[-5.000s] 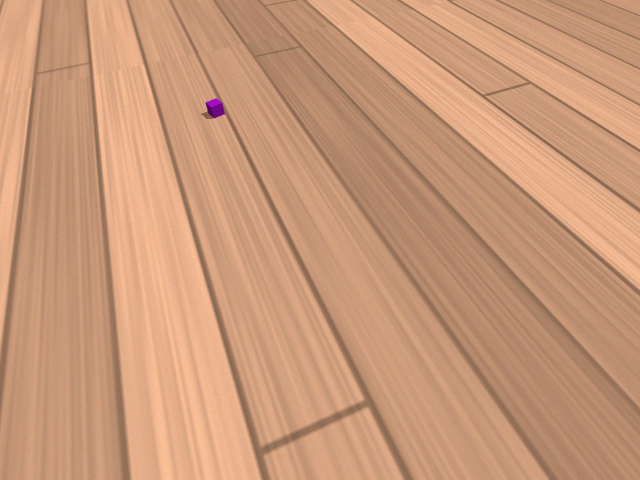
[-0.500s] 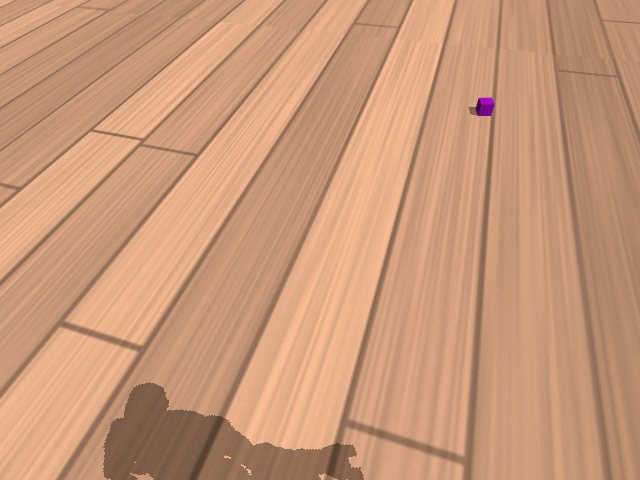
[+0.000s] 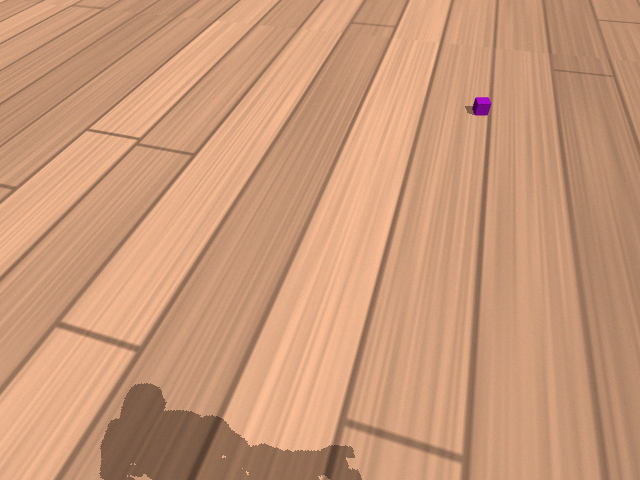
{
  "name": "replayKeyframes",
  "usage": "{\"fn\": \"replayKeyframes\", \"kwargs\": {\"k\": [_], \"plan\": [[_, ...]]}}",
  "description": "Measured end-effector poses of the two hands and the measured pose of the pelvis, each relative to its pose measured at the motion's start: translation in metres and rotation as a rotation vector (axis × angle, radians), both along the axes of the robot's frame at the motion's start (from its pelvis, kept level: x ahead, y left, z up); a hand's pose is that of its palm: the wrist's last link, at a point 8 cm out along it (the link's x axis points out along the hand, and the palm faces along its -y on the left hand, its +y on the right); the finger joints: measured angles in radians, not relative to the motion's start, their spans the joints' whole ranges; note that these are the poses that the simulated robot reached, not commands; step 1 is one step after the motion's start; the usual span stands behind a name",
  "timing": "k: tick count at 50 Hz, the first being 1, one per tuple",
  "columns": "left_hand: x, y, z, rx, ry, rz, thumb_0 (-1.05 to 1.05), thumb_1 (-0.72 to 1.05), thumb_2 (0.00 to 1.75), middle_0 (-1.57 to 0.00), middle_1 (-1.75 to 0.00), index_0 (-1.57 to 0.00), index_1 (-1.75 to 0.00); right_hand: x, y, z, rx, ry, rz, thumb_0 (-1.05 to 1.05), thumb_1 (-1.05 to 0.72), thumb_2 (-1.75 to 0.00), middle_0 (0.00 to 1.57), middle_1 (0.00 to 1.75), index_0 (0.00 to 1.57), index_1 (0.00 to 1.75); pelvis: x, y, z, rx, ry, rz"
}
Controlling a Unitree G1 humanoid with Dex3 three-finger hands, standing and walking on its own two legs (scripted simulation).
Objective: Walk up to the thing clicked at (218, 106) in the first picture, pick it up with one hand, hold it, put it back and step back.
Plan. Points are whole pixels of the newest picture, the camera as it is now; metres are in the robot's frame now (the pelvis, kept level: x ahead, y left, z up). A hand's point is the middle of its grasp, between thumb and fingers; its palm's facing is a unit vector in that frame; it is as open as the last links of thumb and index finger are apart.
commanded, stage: stand
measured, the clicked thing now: (481, 106) +2.07 -0.88 -0.75
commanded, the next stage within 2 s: walk up in 0.70 s
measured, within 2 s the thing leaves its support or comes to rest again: neither
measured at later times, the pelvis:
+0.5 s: pelvis +0.00 +0.00 +0.00, yaw +0 degrees
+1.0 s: pelvis -0.01 +0.02 -0.01, yaw -8 degrees
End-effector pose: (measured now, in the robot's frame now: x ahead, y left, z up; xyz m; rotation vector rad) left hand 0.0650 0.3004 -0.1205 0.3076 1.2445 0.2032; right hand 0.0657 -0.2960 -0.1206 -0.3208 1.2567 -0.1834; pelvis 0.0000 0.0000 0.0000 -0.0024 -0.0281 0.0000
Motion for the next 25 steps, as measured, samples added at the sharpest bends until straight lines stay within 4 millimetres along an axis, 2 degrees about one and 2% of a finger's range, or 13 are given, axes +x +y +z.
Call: {"fn": "replayKeyframes", "kwargs": {"k": [8, 25], "plan": [[0.000, 0.000, 0.000, 0.000, 0.011, 0.003, 0.01, 0.90, 0.90, -0.20, -0.30, -0.20, -0.30, -0.003, -0.001, -0.001, -0.003, 0.015, -0.004, 0.01, -0.90, -0.90, 0.21, 0.30, 0.21, 0.30, 0.003, 0.000, 0.000, 0.002, 0.000, -0.001], [0.007, -0.002, 0.001, 0.001, -0.012, -0.004, 0.00, 0.90, 0.90, -0.20, -0.30, -0.20, -0.30, 0.007, -0.001, 0.001, -0.002, -0.016, 0.002, 0.01, -0.90, -0.90, 0.21, 0.30, 0.21, 0.30, 0.004, -0.001, 0.000, 0.000, -0.005, -0.002]]}}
